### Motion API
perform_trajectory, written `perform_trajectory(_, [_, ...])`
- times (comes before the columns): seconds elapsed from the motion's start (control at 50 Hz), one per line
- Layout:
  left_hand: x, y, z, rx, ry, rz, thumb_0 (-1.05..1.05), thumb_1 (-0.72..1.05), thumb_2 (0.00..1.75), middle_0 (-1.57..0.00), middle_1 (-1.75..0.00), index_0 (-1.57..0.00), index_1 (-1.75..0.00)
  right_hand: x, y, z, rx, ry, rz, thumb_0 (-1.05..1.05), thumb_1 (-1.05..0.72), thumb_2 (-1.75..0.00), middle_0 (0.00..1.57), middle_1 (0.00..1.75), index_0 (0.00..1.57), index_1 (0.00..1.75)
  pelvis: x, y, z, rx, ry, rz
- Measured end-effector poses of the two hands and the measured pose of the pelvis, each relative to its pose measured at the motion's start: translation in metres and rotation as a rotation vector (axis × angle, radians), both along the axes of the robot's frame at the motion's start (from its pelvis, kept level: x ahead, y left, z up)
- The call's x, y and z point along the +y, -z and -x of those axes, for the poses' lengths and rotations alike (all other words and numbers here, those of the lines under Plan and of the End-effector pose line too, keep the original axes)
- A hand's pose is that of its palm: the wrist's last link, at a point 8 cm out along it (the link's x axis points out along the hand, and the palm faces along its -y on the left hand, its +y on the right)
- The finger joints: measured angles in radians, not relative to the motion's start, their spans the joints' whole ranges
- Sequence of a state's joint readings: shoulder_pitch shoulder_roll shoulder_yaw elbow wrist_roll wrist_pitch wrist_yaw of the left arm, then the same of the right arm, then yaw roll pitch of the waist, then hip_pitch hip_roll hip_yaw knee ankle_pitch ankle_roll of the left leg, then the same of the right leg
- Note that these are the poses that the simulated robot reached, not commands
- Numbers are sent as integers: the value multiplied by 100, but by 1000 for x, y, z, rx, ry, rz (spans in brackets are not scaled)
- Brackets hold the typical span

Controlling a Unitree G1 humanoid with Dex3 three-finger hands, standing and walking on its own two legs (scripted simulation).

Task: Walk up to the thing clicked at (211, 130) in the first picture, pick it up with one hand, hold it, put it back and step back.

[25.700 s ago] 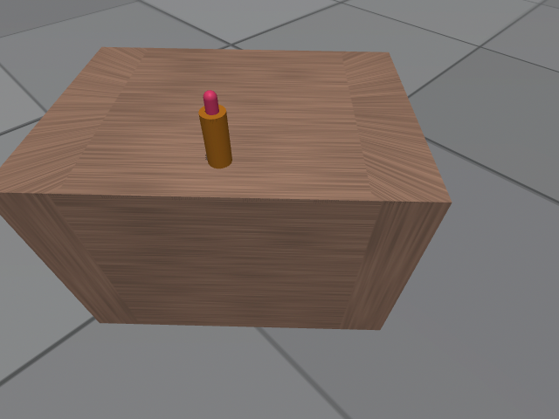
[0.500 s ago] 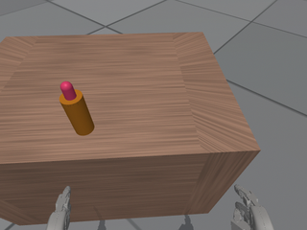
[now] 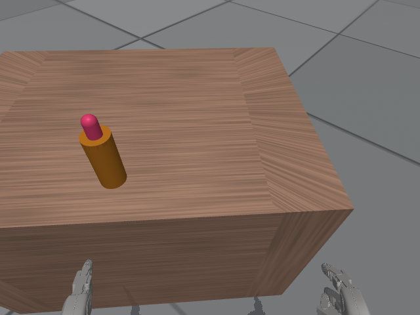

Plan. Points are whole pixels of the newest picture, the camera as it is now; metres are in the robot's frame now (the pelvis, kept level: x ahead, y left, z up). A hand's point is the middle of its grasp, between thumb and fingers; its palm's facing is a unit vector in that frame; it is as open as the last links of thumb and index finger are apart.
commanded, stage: home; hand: left
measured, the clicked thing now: (102, 151) +0.44 +0.22 +0.08
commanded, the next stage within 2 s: stand in 0.34 s
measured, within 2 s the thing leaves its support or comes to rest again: neither
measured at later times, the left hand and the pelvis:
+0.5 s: hand out of the picture +0.08 +0.25 -0.11, palm faces -0.04 -0.93 -0.37, open 17.5 cm; pelvis -0.01 +0.00 +0.03, yaw +0 degrees
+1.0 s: hand out of the picture +0.04 +0.25 -0.10, palm faces +0.00 -0.94 -0.34, open 8.0 cm; pelvis -0.02 +0.00 +0.06, yaw +1 degrees
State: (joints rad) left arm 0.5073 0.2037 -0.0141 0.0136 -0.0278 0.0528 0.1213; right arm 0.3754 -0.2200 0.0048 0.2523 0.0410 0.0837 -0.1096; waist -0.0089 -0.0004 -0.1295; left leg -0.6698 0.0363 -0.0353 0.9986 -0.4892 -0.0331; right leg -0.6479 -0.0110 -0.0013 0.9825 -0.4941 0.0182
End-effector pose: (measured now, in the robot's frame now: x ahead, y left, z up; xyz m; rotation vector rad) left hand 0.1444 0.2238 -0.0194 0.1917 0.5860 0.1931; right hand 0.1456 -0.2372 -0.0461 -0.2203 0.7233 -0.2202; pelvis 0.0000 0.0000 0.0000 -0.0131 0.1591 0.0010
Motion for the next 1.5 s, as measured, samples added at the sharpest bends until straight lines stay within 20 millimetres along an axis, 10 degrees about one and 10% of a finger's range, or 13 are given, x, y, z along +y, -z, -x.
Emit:
perform_trajectory(0.2, [23,28,6,178,126,-129,-1,-58,3,-5,-5,-5,-4,-15,33,14,184,-112,57,1,-90,-90,20,30,20,30,0,-7,6,-88,-3,-12])
perform_trajectory(0.52, [67,56,80,531,-1,-115,-1,-53,7,-8,-8,-7,-7,-60,31,69,407,-11,67,1,-90,-90,20,30,20,30,-4,-30,6,-166,-4,-19])
perform_trajectory(0.98, [67,40,111,639,-63,-61,0,75,87,-21,-30,-20,-29,-50,17,101,514,8,25,1,-90,-90,20,30,20,30,-1,-62,17,-226,-16,-12])
perform_trajectory(1.5, [77,40,110,704,-60,-53,1,90,90,-21,-30,-20,-30,-45,11,102,553,26,30,1,-90,-90,20,30,20,30,9,-67,11,-213,-4,-13])
